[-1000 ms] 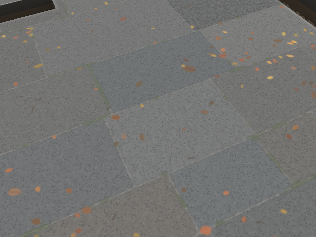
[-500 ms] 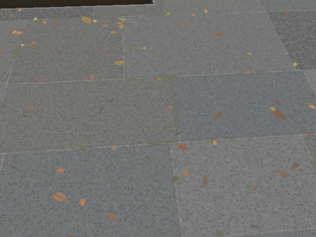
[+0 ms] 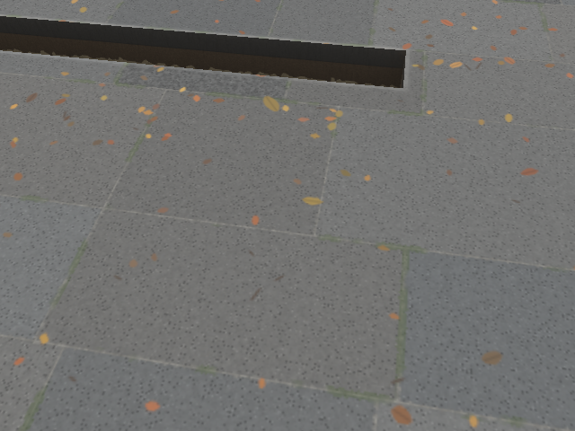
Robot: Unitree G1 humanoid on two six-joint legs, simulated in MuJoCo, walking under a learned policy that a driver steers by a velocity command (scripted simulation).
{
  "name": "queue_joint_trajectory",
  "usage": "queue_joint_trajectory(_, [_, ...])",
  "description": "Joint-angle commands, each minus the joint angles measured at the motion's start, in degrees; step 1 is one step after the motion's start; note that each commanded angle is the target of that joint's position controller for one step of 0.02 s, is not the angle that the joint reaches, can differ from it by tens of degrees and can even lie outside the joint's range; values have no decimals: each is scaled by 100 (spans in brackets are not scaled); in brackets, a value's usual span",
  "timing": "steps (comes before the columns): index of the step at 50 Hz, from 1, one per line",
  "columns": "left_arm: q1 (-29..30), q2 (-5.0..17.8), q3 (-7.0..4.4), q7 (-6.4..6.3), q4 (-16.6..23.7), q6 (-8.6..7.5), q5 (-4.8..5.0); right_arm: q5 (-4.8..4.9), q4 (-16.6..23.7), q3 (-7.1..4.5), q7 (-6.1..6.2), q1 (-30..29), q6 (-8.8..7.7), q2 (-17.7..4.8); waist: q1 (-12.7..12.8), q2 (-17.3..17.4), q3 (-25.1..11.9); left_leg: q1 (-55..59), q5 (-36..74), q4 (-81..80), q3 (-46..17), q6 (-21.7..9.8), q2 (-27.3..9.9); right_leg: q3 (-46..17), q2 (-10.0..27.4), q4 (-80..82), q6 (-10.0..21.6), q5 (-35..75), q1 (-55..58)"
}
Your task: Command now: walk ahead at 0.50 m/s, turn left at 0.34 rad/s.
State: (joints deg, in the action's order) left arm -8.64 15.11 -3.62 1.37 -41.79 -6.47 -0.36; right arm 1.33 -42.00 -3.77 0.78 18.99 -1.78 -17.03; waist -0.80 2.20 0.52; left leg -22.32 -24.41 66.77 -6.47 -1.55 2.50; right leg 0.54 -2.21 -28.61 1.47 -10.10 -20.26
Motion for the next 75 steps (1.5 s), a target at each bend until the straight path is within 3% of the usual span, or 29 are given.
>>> queue_joint_trajectory(1, [-388, 518, -103, -25, 83, 8, -47, -37, 598, -145, -44, -352, -122, -514, 188, -778, 5, -1703, 529, -29, -144, 11, -685, -2016, 1570, 1646, 957, -327, 1377])
queue_joint_trajectory(8, [-648, 960, -194, -66, -244, 18, 111, -92, 796, 65, -148, -1143, -201, -88, 318, -622, 61, -1424, 1957, -2257, 387, 160, -823, -809, 1392, 2049, 1068, 1072, 1231])
queue_joint_trajectory(14, [-1232, 1150, -205, -71, -586, 177, 210, -6, 1057, 57, -271, -1995, -263, -202, 557, -684, 235, -1034, 2237, -3455, 594, 28, -569, -638, 1617, 1792, 872, 1273, 1778])
queue_joint_trajectory(16, [-1222, 1243, -225, -96, -655, 247, 222, -19, 1054, 2, -294, -1852, -279, -335, 364, -747, 149, -639, 1927, -3710, 683, -139, -451, -606, 1704, 1448, 759, 1913, 2014])
queue_joint_trajectory(18, [-1164, 1150, -170, -129, -668, 288, 215, -85, 685, -211, -238, -637, -268, -706, -296, -618, -605, 1258, 2032, -3996, 884, -430, -221, -166, 1314, -40, 495, 3260, 1685])
queue_joint_trajectory(19, [-1109, 859, -34, -144, -508, 262, 65, -148, 504, -341, -165, 415, -237, -1126, -721, -50, -1428, 2945, 2234, -3786, -224, -805, -1230, 91, 1022, -1757, 252, 1961, 567])
queue_joint_trajectory(20, [-1716, 213, 174, -111, -370, 140, 39, -158, 419, -409, -169, 628, -208, -1600, -364, 1498, -2066, 4546, 1230, -4385, -2870, -1724, -2501, 67, 43, -3702, -87, -1850, -1607])
queue_joint_trajectory(21, [-1394, 805, 40, -76, -451, 45, 155, -94, 419, -277, -183, 684, -205, -1038, -602, 954, -1996, 4415, 460, -4792, -3348, -1697, -2442, -611, 270, -4384, -44, -2306, -2285])
queue_joint_trajectory(22, [-902, 1037, -32, -47, -277, -10, 268, -88, 442, -191, -185, 303, -227, -855, -539, 710, -1167, 3750, 661, -4898, -2544, -1474, -2238, -529, 534, -4456, 25, -1827, -2631])
queue_joint_trajectory(25, [-647, 861, -39, -66, -263, 62, 109, -185, 491, -69, -220, -486, -269, -479, -13, 292, -353, 1940, 2014, -5358, -1234, -1257, -1654, -439, 1013, -3686, -66, -797, -1899])
queue_joint_trajectory(29, [-508, 550, 30, -93, -228, 251, 55, -128, 306, -129, -200, -503, -394, -618, 182, 180, -99, 1302, 2578, -5843, -574, -1358, -1551, -369, 1054, -2899, -267, -191, -1749])
queue_joint_trajectory(34, [476, 401, 117, -10, -7, 193, 60, -92, 32, -172, -111, -156, -359, -804, -123, 76, 182, 1270, 2534, -5971, 129, -1081, -1282, -215, 849, -1069, -279, 1407, -1538])
queue_joint_trajectory(39, [1189, 503, 122, 119, 263, 135, 118, -21, -328, -211, -80, 337, -259, -931, -332, 95, 341, 2032, 2466, -5684, 85, -962, -1602, -208, 674, -267, -90, 1343, -1546])
queue_joint_trajectory(42, [983, 667, 64, 165, 259, 100, 105, -10, -445, -244, -38, 325, -163, -1008, -127, 229, 182, 2502, 3351, -5185, 54, -801, -1735, -80, 520, -30, 141, 695, -1124])
queue_joint_trajectory(44, [-308, 1050, -150, 100, -122, 94, 72, -39, -438, -183, -5, 234, -98, -893, 517, 166, -645, 2188, 4688, -3634, 439, -530, -1290, 162, 284, 91, 436, 718, 789])
queue_joint_trajectory(45, [-1329, 1488, -273, 41, -309, 116, 25, -176, -287, -48, 22, 319, -100, -605, 841, -509, -1538, 1057, 3178, -1814, 723, -302, -923, -1027, 1332, -119, 810, 997, 2513])
queue_joint_trajectory(46, [-1535, 1802, -338, 69, -423, 157, 45, -133, -231, 125, -41, 1037, -220, 33, 433, -2060, -2139, -1220, -605, 5, 563, 61, 117, -3737, 2399, 597, 1689, -497, 4229])
queue_joint_trajectory(47, [-1470, 1231, -184, 76, -356, 154, 141, -31, -299, 4, -69, 627, -330, -577, 711, -1393, -1898, -1874, -917, 623, -136, 4, -128, -4049, 2305, 1052, 1535, -1343, 4097])
queue_joint_trajectory(48, [-1095, 1047, -120, 54, -300, 146, 121, 96, -133, -72, -97, 88, -397, -815, 667, -1098, -1113, -2215, -405, 650, -11, -71, -400, -3248, 2151, 1167, 1304, -1193, 3421])
queue_joint_trajectory(50, [-477, 817, -57, 52, -207, 137, 27, -26, -55, -76, -45, -354, -404, -714, 366, -524, -375, -1870, 446, 93, 210, -33, -848, -2252, 1771, 1426, 1182, -39, 2035])
queue_joint_trajectory(52, [-322, 676, -19, 58, -211, 90, -37, -53, -112, -72, -48, -132, -299, -536, 92, -732, -345, -1296, 761, -216, 171, 25, -1020, -1800, 1574, 1714, 1195, 515, 1430])
queue_joint_trajectory(61, [-853, 1021, -108, -99, -598, 108, 91, -93, 199, 63, -115, -1465, -262, -160, 386, -517, 184, -1349, 2857, -2847, 508, 258, -896, -502, 1237, 2204, 1021, 1156, 1252])
queue_joint_trajectory(66, [-1344, 1113, -152, -145, -855, 265, 178, -45, 475, 55, -256, -2194, -375, -270, 531, -547, 376, -1230, 2667, -3707, 421, 191, -661, -869, 1529, 1746, 974, 1107, 1832])
queue_joint_trajectory(70, [-1146, 1106, -168, -195, -837, 351, 164, -75, 129, -168, -224, -970, -461, -740, -223, -630, -334, 778, 2129, -4141, 608, -134, -402, -893, 1298, 342, 648, 2245, 1744])
queue_joint_trajectory(71, [-1104, 784, -48, -187, -712, 339, 71, -170, -53, -289, -165, 3, -464, -1074, -637, -329, -1174, 2419, 2208, -3825, 39, -441, -1064, -654, 941, -1122, 439, 1555, 893])
queue_joint_trajectory(72, [-1789, 147, 132, -173, -566, 242, 79, -233, -162, -428, -132, 518, -389, -1619, -454, 1119, -2053, 4552, 1342, -4119, -2249, -1225, -2515, -104, 44, -3256, -2, -905, -1293])
queue_joint_trajectory(73, [-1705, 503, 63, -159, -630, 166, 199, -183, -174, -306, -143, 588, -359, -1130, -571, 1306, -2240, 4460, 389, -4799, -3361, -1391, -2691, -736, 99, -4181, -23, -2341, -1982])
queue_joint_trajectory(74, [-1262, 960, -80, -154, -514, 151, 322, -147, -132, -195, -130, 177, -363, -797, -548, 841, -1305, 3737, 79, -4950, -2551, -1125, -2514, -807, 402, -4491, 28, -1980, -2384])
queue_joint_trajectory(75, [-955, 942, -93, -172, -447, 168, 312, -145, -99, -137, -120, -195, -367, -612, -413, 564, -821, 3015, 326, -5090, -1848, -960, -2299, -655, 663, -4414, 40, -1506, -2326])
